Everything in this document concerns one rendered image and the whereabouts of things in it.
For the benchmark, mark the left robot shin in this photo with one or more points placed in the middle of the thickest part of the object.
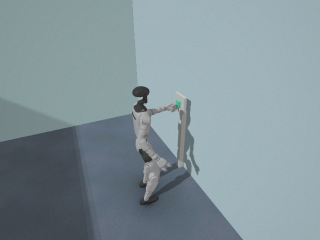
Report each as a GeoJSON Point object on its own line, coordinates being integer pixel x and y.
{"type": "Point", "coordinates": [146, 172]}

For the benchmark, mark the left robot hand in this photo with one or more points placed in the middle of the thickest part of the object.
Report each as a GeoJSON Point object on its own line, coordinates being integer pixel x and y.
{"type": "Point", "coordinates": [171, 107]}

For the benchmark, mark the panel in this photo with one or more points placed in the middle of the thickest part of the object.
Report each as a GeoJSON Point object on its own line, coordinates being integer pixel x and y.
{"type": "Point", "coordinates": [181, 127]}

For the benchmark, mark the button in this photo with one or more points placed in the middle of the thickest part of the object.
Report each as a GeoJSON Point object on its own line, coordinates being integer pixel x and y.
{"type": "Point", "coordinates": [178, 103]}

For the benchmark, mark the robot shin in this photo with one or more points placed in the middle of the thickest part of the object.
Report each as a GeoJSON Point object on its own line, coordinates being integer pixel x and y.
{"type": "Point", "coordinates": [146, 172]}
{"type": "Point", "coordinates": [151, 186]}

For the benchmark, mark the right robot upper arm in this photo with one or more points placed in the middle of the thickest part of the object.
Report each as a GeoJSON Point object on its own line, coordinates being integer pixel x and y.
{"type": "Point", "coordinates": [144, 123]}

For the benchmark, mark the right robot hand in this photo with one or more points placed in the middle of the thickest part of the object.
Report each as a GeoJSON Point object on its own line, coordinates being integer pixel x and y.
{"type": "Point", "coordinates": [162, 162]}

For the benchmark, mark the right robot shin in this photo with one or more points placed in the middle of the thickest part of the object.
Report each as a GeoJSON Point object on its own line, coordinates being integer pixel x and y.
{"type": "Point", "coordinates": [151, 186]}

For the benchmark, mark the robot right forearm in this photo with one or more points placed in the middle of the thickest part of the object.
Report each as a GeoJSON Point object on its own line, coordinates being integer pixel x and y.
{"type": "Point", "coordinates": [146, 147]}

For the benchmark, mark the robot left forearm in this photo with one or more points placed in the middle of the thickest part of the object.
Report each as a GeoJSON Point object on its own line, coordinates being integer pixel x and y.
{"type": "Point", "coordinates": [158, 109]}

